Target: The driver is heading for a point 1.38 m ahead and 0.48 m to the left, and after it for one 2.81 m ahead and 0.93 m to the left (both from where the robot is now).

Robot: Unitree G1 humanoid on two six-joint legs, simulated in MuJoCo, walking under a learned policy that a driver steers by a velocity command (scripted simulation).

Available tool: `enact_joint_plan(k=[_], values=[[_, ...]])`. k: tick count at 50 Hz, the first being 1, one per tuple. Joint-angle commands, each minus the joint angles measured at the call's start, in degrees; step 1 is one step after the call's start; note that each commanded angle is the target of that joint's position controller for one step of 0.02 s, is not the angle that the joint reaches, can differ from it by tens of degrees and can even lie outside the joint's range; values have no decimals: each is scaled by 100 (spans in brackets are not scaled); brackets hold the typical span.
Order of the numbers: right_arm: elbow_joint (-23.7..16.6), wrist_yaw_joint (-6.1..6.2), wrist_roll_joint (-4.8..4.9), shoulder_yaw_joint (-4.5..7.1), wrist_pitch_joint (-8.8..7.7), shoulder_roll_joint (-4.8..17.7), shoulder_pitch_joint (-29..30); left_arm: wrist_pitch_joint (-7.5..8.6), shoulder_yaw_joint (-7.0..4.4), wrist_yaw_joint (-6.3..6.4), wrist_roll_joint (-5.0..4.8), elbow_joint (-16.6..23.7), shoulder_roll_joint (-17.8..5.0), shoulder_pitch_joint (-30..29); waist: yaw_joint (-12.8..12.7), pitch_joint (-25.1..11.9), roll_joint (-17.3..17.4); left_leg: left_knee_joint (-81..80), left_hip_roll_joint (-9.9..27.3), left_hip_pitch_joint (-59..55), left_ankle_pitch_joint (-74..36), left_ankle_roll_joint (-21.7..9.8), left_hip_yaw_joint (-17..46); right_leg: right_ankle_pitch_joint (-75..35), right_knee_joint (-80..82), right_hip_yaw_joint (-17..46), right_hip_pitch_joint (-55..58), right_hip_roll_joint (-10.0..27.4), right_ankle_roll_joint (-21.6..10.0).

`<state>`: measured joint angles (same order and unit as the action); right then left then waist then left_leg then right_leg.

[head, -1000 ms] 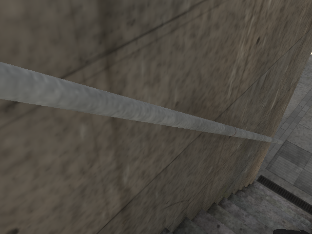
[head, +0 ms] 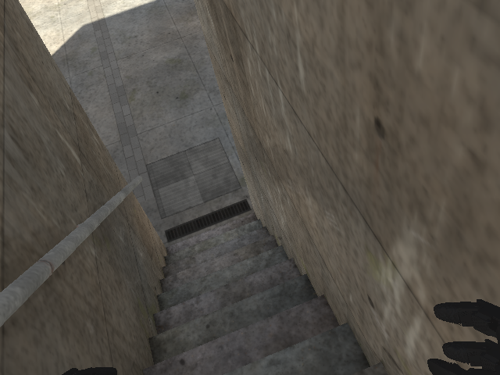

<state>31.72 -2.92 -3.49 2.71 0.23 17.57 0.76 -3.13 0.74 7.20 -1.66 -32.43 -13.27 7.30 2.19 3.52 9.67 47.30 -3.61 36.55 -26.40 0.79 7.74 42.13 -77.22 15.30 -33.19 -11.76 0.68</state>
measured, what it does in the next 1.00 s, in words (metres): goes down, turning left: left foot 0.21 m lower, then right foot 0.15 m higher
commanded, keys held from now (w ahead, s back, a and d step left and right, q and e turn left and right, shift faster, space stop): q+shift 0.82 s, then shift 0.02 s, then e+shift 0.16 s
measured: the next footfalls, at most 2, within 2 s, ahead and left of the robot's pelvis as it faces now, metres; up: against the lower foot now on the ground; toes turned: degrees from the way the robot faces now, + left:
left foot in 0.10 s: +0.10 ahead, +0.13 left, -0.21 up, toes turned -4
right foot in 0.78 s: +0.13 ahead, -0.19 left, -0.06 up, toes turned +36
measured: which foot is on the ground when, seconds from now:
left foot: up 0.00-0.08, down 0.10-0.80, up 0.82-1.00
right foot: down 0.00-0.10, up 0.12-0.76, down 0.78-0.88, up 0.90-1.00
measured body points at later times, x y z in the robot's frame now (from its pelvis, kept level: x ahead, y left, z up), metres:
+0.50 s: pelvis +0.03 +0.02 -0.11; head +0.07 +0.05 +0.34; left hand +0.26 +0.28 -0.15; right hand +0.17 -0.24 -0.20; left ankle +0.06 +0.13 -0.83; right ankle +0.08 -0.13 -0.53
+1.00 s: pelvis +0.07 -0.07 -0.07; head +0.02 -0.05 +0.38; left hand -0.09 +0.18 -0.20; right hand +0.36 -0.15 -0.12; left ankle +0.08 +0.04 -0.78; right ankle +0.22 -0.13 -0.74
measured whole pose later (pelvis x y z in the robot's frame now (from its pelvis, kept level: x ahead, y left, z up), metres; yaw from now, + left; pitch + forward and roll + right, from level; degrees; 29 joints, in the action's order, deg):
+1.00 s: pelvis +0.07 -0.07 -0.07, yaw +42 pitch -5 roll -2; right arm 32.6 -2.2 -1.7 0.1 2.0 17.3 -16.1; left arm -1.7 -2.7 0.6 -1.0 -37.9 -20.0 22.5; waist -5.8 1.2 -4.1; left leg 40.3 -1.6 21.8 6.7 0.8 -1.1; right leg 19.1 -57.8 1.9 -29.1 -1.1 3.8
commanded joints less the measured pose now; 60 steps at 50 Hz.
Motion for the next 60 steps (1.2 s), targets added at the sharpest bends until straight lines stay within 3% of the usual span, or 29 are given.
enact_joint_plan(k=[1,4,5,6,8,9,10,11,12,15,18,21,25,33,38,39,40,41,42,44,46,47,49,51,52,53,54,56,60], values=[[229,42,208,294,46,640,-1154,246,3,-54,227,164,-242,-99,297,-513,-2238,277,224,-462,20,-193,580,-2890,847,1155,56,1638,-1085],[646,150,437,360,336,246,-2771,213,70,-152,443,170,-131,-529,1131,-259,-1691,-1506,6,-3566,618,-219,-1124,-2477,30,-517,-1980,1516,-660],[959,135,517,380,407,133,-3677,208,24,-196,492,12,-63,-437,1442,-326,-860,-1725,55,-4872,1606,-701,-870,-929,-1789,-1449,-2924,1001,-287],[1268,210,490,72,357,-117,-4560,187,29,-283,382,169,317,-500,1383,86,519,-1938,222,-4412,561,-1255,-56,504,-6066,-2156,-3473,550,578],[534,136,419,132,281,732,-2137,201,10,-276,156,720,256,-103,-406,-136,124,-1428,1143,-3631,-2766,-2180,2091,-19,-6338,-1293,-3787,1121,690],[441,241,366,95,263,836,-2168,216,-56,-199,108,801,55,-327,-276,-398,-647,-1800,1501,-3119,-1890,-2503,2462,-660,-6145,-863,-3508,1169,766],[466,395,166,287,187,1496,-1708,116,12,-133,-127,1252,157,-1019,-273,-312,-237,-2693,2268,-2434,798,-2845,4643,-1113,-5373,-216,-3730,1395,720],[247,502,56,133,153,993,-1468,-80,-205,-105,-69,1205,-421,-1314,-112,-228,-1311,-2718,2040,-2302,1949,-2632,4794,-1985,-4605,-62,-3707,1348,919],[226,596,124,14,220,818,-1416,-256,-273,-153,-8,1087,-332,-1230,-158,-402,-1545,-2691,1772,-2273,2873,-2378,4412,-2185,-4512,-242,-3272,1209,949],[84,791,506,95,298,858,-1834,-379,-197,-239,46,932,206,-1054,15,-527,-884,-2035,947,-2902,3578,-1972,3438,-2361,-4163,-641,-3278,1035,955],[75,757,516,174,272,884,-2362,-157,-257,-252,156,936,149,-1490,414,-1222,-715,-1201,875,-3990,710,-2124,3161,-2291,-4164,-658,-3280,900,910],[313,766,259,214,302,772,-3398,47,-169,-248,196,1128,218,-1937,683,-1117,-397,-1240,855,-4470,59,-2376,3171,-1276,-4596,-705,-3714,784,955],[-100,753,522,177,327,765,-2827,63,-211,-177,32,1030,295,-1905,448,-831,-669,-1579,724,-3861,1128,-2307,3488,-1395,-4693,-786,-3476,706,918],[-93,703,653,250,195,975,-2510,267,-323,-166,274,1236,-7,-1680,344,-596,-240,-1787,710,-3026,282,-2233,3452,-974,-4758,-756,-2420,731,781],[-631,765,852,371,485,1117,-1218,308,-237,-577,264,1234,9,-1225,-218,-953,-113,-2350,211,-1028,1941,-1539,2770,-1907,-375,-1225,919,946,556],[-667,816,883,373,573,1087,-1242,207,-215,-582,88,1162,-33,-917,-241,-614,-747,-2846,-49,-4,4827,-1155,2715,-1745,2069,-1477,2222,705,536],[-866,801,920,381,518,1282,-571,310,-345,-638,16,544,-147,946,-1383,-402,-776,-2186,-236,2010,7265,-863,2568,-1528,3172,-1297,3949,568,323],[-1606,754,783,187,428,1072,772,440,-684,-658,149,-116,-1544,2227,-2158,1096,-3632,108,-870,3475,8734,-200,847,3036,6537,1430,2140,1410,-160],[-1819,505,730,121,100,955,1013,553,-778,-661,381,-37,-2056,1366,-1765,1994,-5047,1412,-542,3376,7004,148,-80,3714,7126,3648,-175,2323,-830],[-702,234,749,-42,45,465,-1495,395,-184,-382,296,606,-836,-1236,107,1786,-3923,1974,43,174,3278,-30,121,2182,5325,2194,-3284,2176,-1015],[544,-20,248,-219,53,43,-3774,243,-181,-482,51,453,-622,-1064,557,-816,-2884,744,18,-4558,1924,318,-1477,-1297,4169,-903,-2851,1096,282],[770,5,275,-153,117,-85,-3563,299,-114,-631,82,97,-311,-60,201,-1643,-1193,277,-202,-4453,2784,210,-1361,-2068,3562,-1681,-1122,1186,309],[265,22,25,-340,226,-374,-1602,172,-183,-837,-6,-533,-196,1919,-845,-1395,333,-1725,151,-2036,3241,-108,-1394,-2511,1305,-2321,1411,478,268],[-168,41,-172,-268,312,35,-1758,26,-361,-669,-134,-771,-519,2461,-484,-331,475,-2783,1159,-2345,4157,-278,-410,-171,-1556,-1672,-806,-269,315],[-141,7,-176,-387,442,-112,-2259,-73,-477,-705,-324,-671,-736,1958,-134,-184,-160,-2384,1484,-2660,5643,-488,-571,543,-3635,-1007,-1828,-305,433],[-183,106,205,-186,565,1006,-2041,-129,-368,-658,-575,5,-662,1779,-660,173,333,-3087,2736,-2175,7357,-1057,41,346,-3614,-1019,-2591,262,585],[-215,331,524,90,499,1826,-1609,-45,-201,-442,-618,480,-582,1607,-773,606,1813,-4043,3844,-941,8724,-1548,2407,-314,-3830,-697,-2925,1051,548],[-223,558,481,-99,396,878,-1215,-161,-415,-327,-232,229,-1423,1889,-976,754,597,-3912,2998,-451,8893,-1063,1886,-1262,-3702,-833,-2149,899,461],[-285,762,416,-81,153,926,-424,-377,-358,-407,110,-338,-1041,3379,-1932,771,908,-3852,2143,133,8444,144,-374,-1379,-937,-1505,-359,971,46]])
